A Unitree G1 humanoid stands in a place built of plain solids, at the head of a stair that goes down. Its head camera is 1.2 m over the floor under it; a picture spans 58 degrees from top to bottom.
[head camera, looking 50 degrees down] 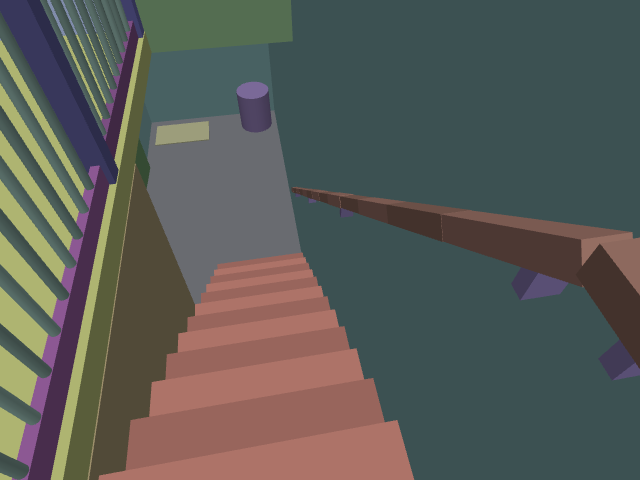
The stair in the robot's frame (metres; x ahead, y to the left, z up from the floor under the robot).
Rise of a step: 0.20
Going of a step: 0.22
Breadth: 0.90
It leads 10 degrees to the left of straight ahead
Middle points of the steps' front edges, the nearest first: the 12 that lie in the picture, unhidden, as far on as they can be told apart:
0.36 0.20 -0.20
0.58 0.24 -0.40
0.80 0.28 -0.60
1.02 0.32 -0.80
1.24 0.35 -1.00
1.46 0.39 -1.21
1.68 0.43 -1.41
1.90 0.47 -1.61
2.12 0.51 -1.81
2.34 0.55 -2.01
2.56 0.59 -2.21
2.78 0.63 -2.41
